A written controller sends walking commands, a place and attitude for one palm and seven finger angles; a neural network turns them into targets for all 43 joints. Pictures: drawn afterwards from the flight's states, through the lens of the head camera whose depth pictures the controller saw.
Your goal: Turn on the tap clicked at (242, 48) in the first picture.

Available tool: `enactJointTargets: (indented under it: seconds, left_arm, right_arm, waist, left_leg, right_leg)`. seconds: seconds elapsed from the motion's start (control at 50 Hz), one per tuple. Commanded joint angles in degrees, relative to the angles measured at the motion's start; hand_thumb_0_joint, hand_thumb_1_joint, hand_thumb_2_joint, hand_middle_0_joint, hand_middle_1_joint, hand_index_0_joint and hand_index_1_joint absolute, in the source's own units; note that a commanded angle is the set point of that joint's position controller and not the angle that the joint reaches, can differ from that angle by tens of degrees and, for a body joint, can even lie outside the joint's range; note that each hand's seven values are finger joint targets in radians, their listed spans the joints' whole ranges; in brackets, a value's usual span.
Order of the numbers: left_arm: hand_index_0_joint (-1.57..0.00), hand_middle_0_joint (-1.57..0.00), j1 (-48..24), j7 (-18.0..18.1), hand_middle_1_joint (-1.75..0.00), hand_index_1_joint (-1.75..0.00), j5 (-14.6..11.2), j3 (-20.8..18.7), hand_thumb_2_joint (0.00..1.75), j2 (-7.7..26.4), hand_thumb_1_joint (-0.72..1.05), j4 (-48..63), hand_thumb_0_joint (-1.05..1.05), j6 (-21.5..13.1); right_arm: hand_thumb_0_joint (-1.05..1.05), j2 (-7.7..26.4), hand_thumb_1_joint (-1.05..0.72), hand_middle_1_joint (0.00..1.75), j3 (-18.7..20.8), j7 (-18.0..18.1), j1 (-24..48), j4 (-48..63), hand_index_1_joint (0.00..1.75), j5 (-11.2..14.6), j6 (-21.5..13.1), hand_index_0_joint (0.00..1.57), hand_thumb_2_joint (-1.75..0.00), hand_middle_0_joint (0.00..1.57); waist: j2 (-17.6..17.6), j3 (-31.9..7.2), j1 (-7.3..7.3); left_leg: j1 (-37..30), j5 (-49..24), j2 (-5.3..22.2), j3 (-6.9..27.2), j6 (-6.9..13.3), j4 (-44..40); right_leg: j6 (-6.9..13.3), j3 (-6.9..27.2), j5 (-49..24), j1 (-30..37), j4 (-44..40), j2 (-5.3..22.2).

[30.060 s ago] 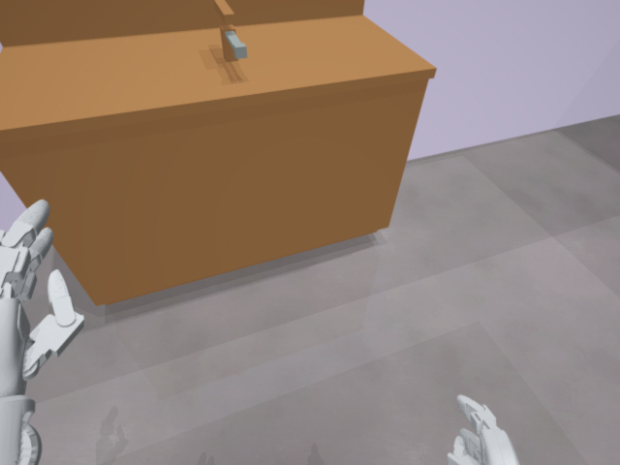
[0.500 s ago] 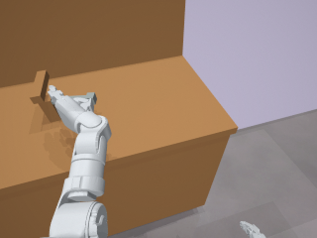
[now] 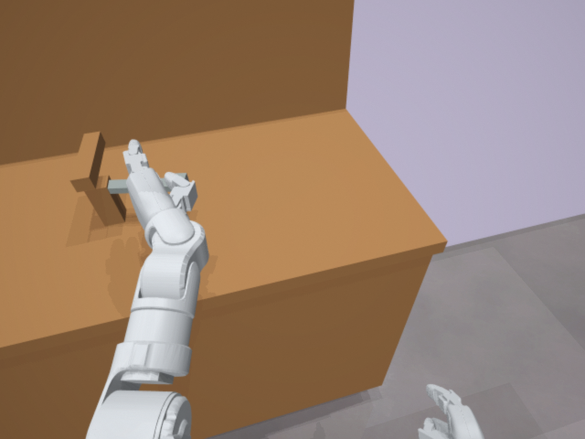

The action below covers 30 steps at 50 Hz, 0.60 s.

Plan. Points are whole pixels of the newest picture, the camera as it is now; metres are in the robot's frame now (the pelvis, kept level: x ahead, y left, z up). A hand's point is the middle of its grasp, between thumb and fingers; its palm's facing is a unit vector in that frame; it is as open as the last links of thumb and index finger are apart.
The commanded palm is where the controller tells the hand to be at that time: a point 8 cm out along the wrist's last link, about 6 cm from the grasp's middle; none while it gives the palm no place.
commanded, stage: draw the hand back beside the body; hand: left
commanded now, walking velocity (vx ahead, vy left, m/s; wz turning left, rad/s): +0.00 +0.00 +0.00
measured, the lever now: (180, 184) +0.49 +0.25 +0.09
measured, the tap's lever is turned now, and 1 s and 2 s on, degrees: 76 76 76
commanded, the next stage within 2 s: step back with the hand held close in 1.38 s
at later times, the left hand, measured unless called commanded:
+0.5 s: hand (138, 255) +0.27 +0.21 +0.17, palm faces +0.27 -0.93 -0.23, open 7.6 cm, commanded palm +0.23 +0.26 +0.17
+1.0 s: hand (69, 305) +0.21 +0.26 +0.16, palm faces +0.36 -0.88 -0.30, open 7.4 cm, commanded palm +0.16 +0.30 +0.17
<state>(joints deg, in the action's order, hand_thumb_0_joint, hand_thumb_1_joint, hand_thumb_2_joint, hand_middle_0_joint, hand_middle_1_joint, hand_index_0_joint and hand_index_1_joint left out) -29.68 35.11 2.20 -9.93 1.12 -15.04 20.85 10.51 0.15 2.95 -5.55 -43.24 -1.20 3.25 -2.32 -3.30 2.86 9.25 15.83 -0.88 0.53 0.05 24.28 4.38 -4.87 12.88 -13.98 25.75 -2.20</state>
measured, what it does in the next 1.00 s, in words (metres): stands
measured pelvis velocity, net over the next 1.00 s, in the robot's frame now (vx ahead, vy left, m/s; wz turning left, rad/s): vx -0.02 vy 0.03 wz -0.02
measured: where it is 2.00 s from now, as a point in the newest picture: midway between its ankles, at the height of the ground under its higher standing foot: outside the picture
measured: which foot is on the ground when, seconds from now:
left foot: down 0.00-1.00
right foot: down 0.00-1.00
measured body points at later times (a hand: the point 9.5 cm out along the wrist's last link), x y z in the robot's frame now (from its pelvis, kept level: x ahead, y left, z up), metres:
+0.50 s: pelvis -0.03 +0.01 +0.01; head -0.05 -0.01 +0.46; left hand +0.25 +0.26 +0.18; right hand +0.15 -0.22 -0.09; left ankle -0.03 +0.12 -0.74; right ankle +0.01 -0.06 -0.74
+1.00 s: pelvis -0.02 +0.03 +0.01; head -0.04 +0.01 +0.46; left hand +0.18 +0.30 +0.18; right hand +0.16 -0.20 -0.08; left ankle -0.03 +0.12 -0.74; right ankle +0.01 -0.06 -0.74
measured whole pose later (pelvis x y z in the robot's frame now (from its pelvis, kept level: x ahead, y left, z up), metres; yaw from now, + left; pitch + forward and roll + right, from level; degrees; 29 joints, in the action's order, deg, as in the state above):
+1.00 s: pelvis -0.02 +0.03 +0.01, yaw -1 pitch -7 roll +0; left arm 16.8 5.6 -4.0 -13.1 18.1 15.0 -7.2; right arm 12.6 -0.1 1.9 -9.6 -38.1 -1.0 -3.2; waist -3.2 3.9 3.8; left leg -1.5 11.4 -1.3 -1.2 1.9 16.7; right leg 2.5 -2.9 5.6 -1.6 14.1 -2.2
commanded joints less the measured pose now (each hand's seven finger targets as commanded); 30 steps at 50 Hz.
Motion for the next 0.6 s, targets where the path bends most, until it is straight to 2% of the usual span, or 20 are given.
enactJointTargets:
  seconds: [0.0, 0.02, 0.04, 0.08, 0.1, 0.12, 0.16, 0.2, 0.22, 0.24, 0.28, 0.36, 0.4, 0.42, 0.44, 0.48, 0.5, 0.52, 0.54, 0.58]
  left_arm:
    - [-0.16, -0.16, -9.9, -16.1, -0.17, -0.17, -3.9, -0.8, 0.90, 14.0, 0.90, 20.7, 0.00, -6.0]
    - [-0.16, -0.16, -5.7, -16.5, -0.17, -0.17, -5.7, -3.4, 0.90, 15.1, 0.90, 21.8, 0.00, -5.6]
    - [-0.16, -0.16, -3.4, -15.9, -0.17, -0.17, -6.8, -4.1, 0.90, 14.9, 0.90, 23.5, 0.00, -4.8]
    - [-0.16, -0.16, -1.9, -13.5, -0.18, -0.18, -7.0, -4.8, 0.90, 14.8, 0.90, 27.9, 0.00, -2.9]
    - [-0.16, -0.16, 4.3, -19.7, -0.18, -0.18, -6.6, -4.6, 0.90, 25.9, 0.90, 25.0, 0.00, -9.0]
    - [-0.16, -0.16, 5.7, -22.0, -0.19, -0.19, -7.2, -8.4, 0.90, 29.2, 0.90, 25.3, 0.00, -12.6]
    - [-0.16, -0.16, 2.2, -25.0, -0.19, -0.19, -6.7, -3.1, 0.90, 26.1, 0.90, 31.7, 0.00, -19.2]
    - [-0.17, -0.17, 3.5, -26.1, -0.20, -0.20, -6.6, -1.3, 0.90, 25.5, 0.90, 32.2, 0.00, -22.8]
    - [-0.17, -0.17, 3.6, -26.7, -0.20, -0.20, -6.5, -0.3, 0.90, 24.9, 0.90, 32.5, 0.00, -24.2]
    - [-0.17, -0.17, 5.0, -27.0, -0.20, -0.20, -6.5, 1.1, 0.90, 23.6, 0.90, 31.4, 0.00, -25.2]
    - [-0.17, -0.17, 6.2, -27.1, -0.21, -0.21, -6.4, 0.0, 0.90, 24.8, 0.90, 29.2, 0.00, -26.9]
    - [-0.17, -0.17, 7.5, -27.5, -0.22, -0.22, -6.2, 0.5, 0.90, 24.4, 0.90, 26.1, 0.00, -29.0]
    - [-0.18, -0.18, 9.6, -27.4, -0.23, -0.23, -6.1, -1.4, 0.90, 25.8, 0.90, 26.9, 0.00, -29.8]
    - [-0.18, -0.18, 10.8, -27.4, -0.23, -0.23, -6.0, -2.9, 0.90, 27.2, 0.90, 28.2, 0.00, -30.2]
    - [-0.18, -0.18, 12.8, -27.5, -0.23, -0.23, -6.1, -3.1, 0.90, 26.7, 0.90, 28.4, 0.00, -30.4]
    - [-0.18, -0.18, 16.0, -27.8, -0.24, -0.24, -6.5, -4.8, 0.90, 27.6, 0.90, 28.7, 0.00, -30.7]
    - [-0.18, -0.18, 17.2, -28.0, -0.24, -0.24, -6.6, -5.3, 0.90, 27.7, 0.90, 29.6, 0.00, -30.8]
    - [-0.18, -0.18, 18.0, -28.2, -0.25, -0.25, -6.5, -6.0, 0.90, 28.3, 0.90, 30.3, 0.00, -31.0]
    - [-0.18, -0.18, 18.2, -28.4, -0.25, -0.25, -6.5, -5.1, 0.90, 27.2, 0.90, 31.1, 0.00, -31.0]
    - [-0.19, -0.19, 20.0, -28.5, -0.26, -0.26, -6.5, -5.8, 0.90, 27.5, 0.90, 31.9, 0.00, -31.1]
  right_arm:
    - [0.00, 6.5, -0.90, 0.30, 0.8, 3.1, 4.6, 11.3, 0.30, 2.1, -0.4, 0.20, -0.90, 0.20]
    - [0.00, 6.2, -0.90, 0.30, 0.3, 3.2, 6.1, 12.1, 0.30, 2.6, -0.3, 0.20, -0.90, 0.20]
    - [0.00, 5.7, -0.90, 0.30, -0.3, 3.3, 7.4, 12.8, 0.30, 2.9, -0.5, 0.20, -0.90, 0.20]
    - [0.00, 5.7, -0.90, 0.30, -0.5, 3.0, 8.9, 13.3, 0.30, 2.9, -1.2, 0.20, -0.90, 0.20]
    - [0.00, 8.1, -0.90, 0.30, 0.1, 1.4, 5.5, 11.7, 0.30, 1.5, -1.6, 0.20, -0.90, 0.20]
    - [0.00, 8.0, -0.90, 0.30, 0.6, 0.9, 6.1, 12.4, 0.30, 1.8, -1.9, 0.20, -0.90, 0.20]
    - [0.00, 7.0, -0.90, 0.30, 0.4, 0.4, 6.6, 13.8, 0.30, 2.0, -4.2, 0.20, -0.90, 0.20]
    - [0.00, 7.6, -0.90, 0.30, 0.7, 0.2, 5.9, 14.2, 0.30, 1.9, -6.0, 0.20, -0.90, 0.20]
    - [0.00, 7.8, -0.90, 0.30, 0.8, 0.1, 5.9, 14.2, 0.30, 2.0, -6.7, 0.20, -0.90, 0.20]
    - [0.00, 7.9, -0.90, 0.30, 0.9, 0.1, 5.6, 14.1, 0.30, 1.9, -7.1, 0.20, -0.90, 0.20]
    - [0.00, 8.4, -0.90, 0.30, 1.2, 0.2, 4.9, 13.7, 0.30, 1.8, -7.8, 0.20, -0.90, 0.20]
    - [0.00, 8.3, -0.90, 0.30, 1.1, 0.3, 5.2, 13.2, 0.30, 2.0, -7.8, 0.20, -0.90, 0.20]
    - [0.00, 8.2, -0.90, 0.30, 1.1, 0.2, 5.4, 13.3, 0.30, 1.8, -7.7, 0.20, -0.90, 0.20]
    - [0.00, 8.3, -0.90, 0.30, 1.2, 0.2, 5.7, 13.2, 0.30, 1.8, -7.7, 0.20, -0.90, 0.20]
    - [0.00, 7.9, -0.90, 0.30, 0.9, 0.1, 5.6, 13.5, 0.30, 1.6, -7.6, 0.20, -0.90, 0.20]
    - [0.00, 7.9, -0.90, 0.30, 0.9, 0.0, 5.6, 13.8, 0.30, 1.5, -7.3, 0.20, -0.90, 0.20]
    - [0.00, 7.8, -0.90, 0.30, 0.8, 0.0, 5.7, 14.1, 0.30, 1.4, -7.3, 0.20, -0.90, 0.20]
    - [0.00, 7.9, -0.90, 0.30, 0.9, -0.1, 5.9, 14.1, 0.30, 1.4, -7.3, 0.20, -0.90, 0.20]
    - [0.00, 7.5, -0.90, 0.30, 0.6, -0.2, 5.8, 14.2, 0.30, 1.4, -7.3, 0.20, -0.90, 0.20]
    - [0.00, 7.6, -0.90, 0.30, 0.8, -0.2, 5.5, 14.5, 0.30, 1.2, -7.4, 0.20, -0.90, 0.20]
  waist:
    - [7.2, -15.9, 0.81]
    - [3.9, -14.4, 2.41]
    - [3.6, -12.7, 3.19]
    - [4.1, -10.6, 3.21]
    - [6.5, -7.6, -0.84]
    - [3.6, -9.3, 1.24]
    - [-1.8, -8.4, -0.07]
    - [-1.9, -6.9, -0.71]
    - [-2.5, -4.4, -1.13]
    - [-1.5, -3.2, -1.53]
    - [3.1, -2.8, -1.72]
    - [2.3, -0.2, -1.75]
    - [1.9, -2.0, -1.01]
    - [-1.0, -3.1, -0.52]
    - [-1.2, -3.6, -0.26]
    - [2.5, -3.1, 0.15]
    - [2.5, -2.4, 0.30]
    - [-1.0, -2.2, 0.43]
    - [-1.6, -1.1, 0.17]
    - [-0.2, -0.7, 0.24]
  left_leg:
    - [-3.2, -23.4, 0.4, -1.2, 1.6, -2.2]
    - [-3.0, -22.5, 0.3, -1.0, 1.2, -3.1]
    - [-2.3, -20.7, 0.3, -1.3, 1.1, -3.8]
    - [-2.3, -19.0, 0.3, -1.5, 1.1, -4.3]
    - [-2.7, -17.4, 1.2, -1.8, 1.9, -5.1]
    - [-2.2, -16.8, 0.7, -2.1, 2.0, -5.5]
    - [-5.0, -17.2, 0.4, -2.7, 2.1, -6.1]
    - [-6.5, -15.8, 0.4, -2.4, 2.1, -6.7]
    - [-7.3, -14.9, 0.4, -2.2, 2.0, -7.2]
    - [-7.8, -13.3, 0.4, -2.0, 2.2, -7.6]
    - [-7.5, -10.1, 0.3, -1.9, 2.5, -8.1]
    - [-6.3, -4.0, -0.3, -1.6, 2.5, -9.7]
    - [-6.2, -4.7, -0.4, -1.4, 2.4, -10.0]
    - [-6.8, -5.4, -0.3, -1.2, 2.2, -10.3]
    - [-6.8, -6.5, -0.2, -1.1, 2.1, -10.6]
    - [-5.8, -7.6, 0.1, -0.8, 2.0, -11.0]
    - [-5.6, -8.3, 0.2, -0.6, 1.9, -11.1]
    - [-6.3, -8.3, 0.1, -0.6, 1.8, -11.3]
    - [-6.0, -7.8, 0.3, -0.5, 1.5, -11.6]
    - [-5.9, -8.1, 0.4, -0.3, 1.5, -11.5]
  right_leg:
    - [-3.4, 5.3, -32.3, 19.8, -2.0, 3.2]
    - [-2.9, 5.1, -28.8, 19.7, -2.8, 2.9]
    - [-2.8, 5.1, -25.1, 19.3, -3.7, 2.9]
    - [-3.0, 5.4, -21.4, 18.5, -5.3, 2.7]
    - [-4.5, 6.2, -25.7, 18.0, -5.4, 3.5]
    - [-4.3, 6.4, -24.5, 19.2, -5.6, 3.5]
    - [-3.5, 6.6, -20.9, 17.6, -7.0, 3.0]
    - [-3.2, 6.6, -17.1, 15.7, -8.9, 2.3]
    - [-2.9, 6.1, -14.3, 13.5, -10.1, 1.8]
    - [-2.9, 5.9, -11.8, 12.4, -10.7, 1.5]
    - [-3.2, 6.0, -7.7, 12.0, -12.5, 1.5]
    - [-3.0, 6.1, 0.4, 11.0, -15.0, 1.8]
    - [-2.9, 6.0, -0.2, 13.1, -14.9, 2.0]
    - [-2.6, 5.8, -1.3, 13.9, -14.7, 2.0]
    - [-2.5, 5.7, -2.9, 15.1, -14.1, 2.0]
    - [-2.4, 5.7, -4.3, 16.6, -14.2, 1.7]
    - [-2.3, 5.5, -5.1, 16.7, -14.1, 1.6]
    - [-2.2, 5.5, -4.9, 16.0, -14.4, 1.6]
    - [-2.2, 5.5, -4.7, 15.8, -14.3, 1.5]
    - [-2.1, 5.5, -5.2, 16.0, -14.5, 1.4]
